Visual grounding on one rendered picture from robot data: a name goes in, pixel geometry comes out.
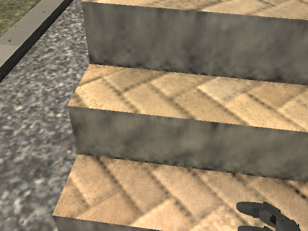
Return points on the robot right hand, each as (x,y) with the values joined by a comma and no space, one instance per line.
(268,214)

